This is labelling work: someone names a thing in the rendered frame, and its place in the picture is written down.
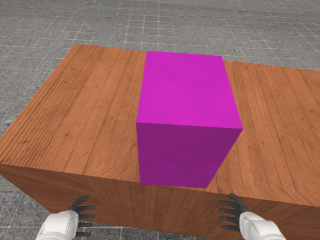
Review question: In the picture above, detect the pedestal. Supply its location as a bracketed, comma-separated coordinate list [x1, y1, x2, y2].
[0, 43, 320, 240]

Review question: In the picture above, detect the robot left hand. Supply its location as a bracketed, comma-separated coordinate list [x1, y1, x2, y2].
[68, 196, 96, 237]

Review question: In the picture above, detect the robot right hand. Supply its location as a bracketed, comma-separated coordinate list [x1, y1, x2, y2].
[218, 193, 249, 234]

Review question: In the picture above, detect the right robot forearm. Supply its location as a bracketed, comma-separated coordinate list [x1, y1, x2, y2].
[239, 211, 286, 240]

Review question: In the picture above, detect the carton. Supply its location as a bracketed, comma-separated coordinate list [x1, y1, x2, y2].
[136, 51, 243, 188]

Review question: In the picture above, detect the left robot forearm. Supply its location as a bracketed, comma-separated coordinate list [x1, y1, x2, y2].
[35, 210, 79, 240]

